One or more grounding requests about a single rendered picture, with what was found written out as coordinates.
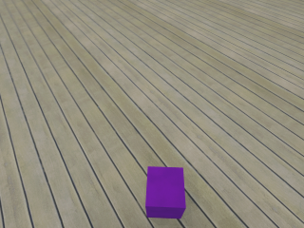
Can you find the carton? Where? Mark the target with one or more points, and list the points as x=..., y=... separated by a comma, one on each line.
x=165, y=192

